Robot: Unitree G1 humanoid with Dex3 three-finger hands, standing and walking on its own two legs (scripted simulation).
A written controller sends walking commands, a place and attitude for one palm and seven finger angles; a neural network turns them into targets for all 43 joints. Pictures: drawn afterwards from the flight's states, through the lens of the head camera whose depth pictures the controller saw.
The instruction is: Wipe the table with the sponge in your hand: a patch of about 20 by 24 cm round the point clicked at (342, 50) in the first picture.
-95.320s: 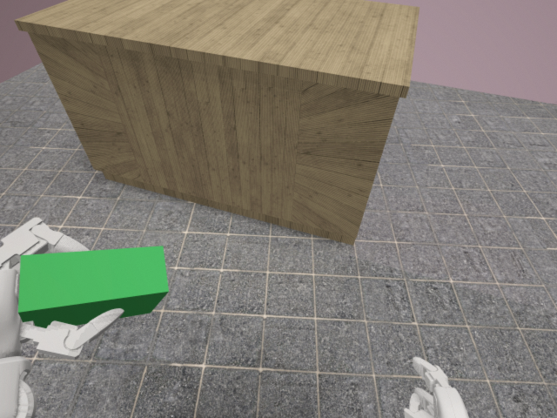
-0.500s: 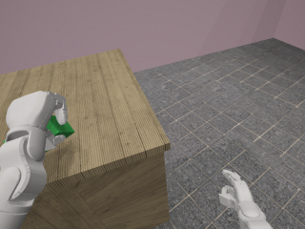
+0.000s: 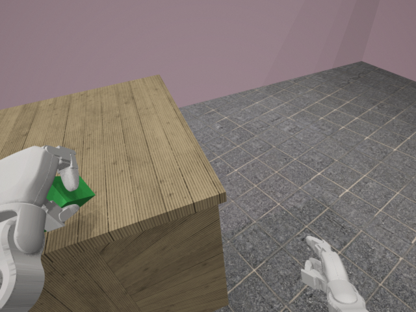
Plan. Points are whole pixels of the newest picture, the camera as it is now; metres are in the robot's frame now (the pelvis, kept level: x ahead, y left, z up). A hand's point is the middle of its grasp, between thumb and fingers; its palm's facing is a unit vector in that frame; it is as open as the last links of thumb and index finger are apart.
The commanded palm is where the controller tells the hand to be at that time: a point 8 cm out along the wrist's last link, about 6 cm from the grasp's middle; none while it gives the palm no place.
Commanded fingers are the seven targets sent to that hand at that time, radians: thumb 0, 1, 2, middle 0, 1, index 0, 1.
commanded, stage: bring the sponge back beside the body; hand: left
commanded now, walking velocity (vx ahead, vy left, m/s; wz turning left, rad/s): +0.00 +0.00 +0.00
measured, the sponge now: (56, 204) +0.22 +0.33 +0.14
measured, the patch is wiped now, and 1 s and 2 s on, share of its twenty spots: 0.95 0.95 0.95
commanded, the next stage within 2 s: step back with the hand held close in 0.34 s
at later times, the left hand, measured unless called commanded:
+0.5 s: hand (59, 186) +0.21 +0.29 +0.20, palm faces +0.37 -0.30 -0.88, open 6.7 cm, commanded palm +0.16 +0.29 +0.26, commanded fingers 0.00 0.10 1.30 -1.20 -1.60 -1.20 -1.60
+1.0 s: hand (60, 184) +0.18 +0.24 +0.24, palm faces +0.46 -0.78 -0.42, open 6.7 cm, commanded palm +0.12 +0.29 +0.26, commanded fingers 0.00 0.10 1.30 -1.20 -1.60 -1.20 -1.60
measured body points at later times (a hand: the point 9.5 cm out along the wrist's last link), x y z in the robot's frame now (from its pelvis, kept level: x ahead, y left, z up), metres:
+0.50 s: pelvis +0.00 +0.01 +0.00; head -0.04 -0.04 +0.45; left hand +0.18 +0.30 +0.25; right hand +0.27 -0.17 -0.06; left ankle +0.03 +0.12 -0.74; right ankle +0.00 -0.08 -0.74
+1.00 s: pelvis -0.03 +0.01 -0.01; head -0.04 -0.01 +0.44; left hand +0.15 +0.28 +0.26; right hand +0.12 -0.23 -0.12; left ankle -0.01 +0.13 -0.71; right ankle -0.01 -0.08 -0.74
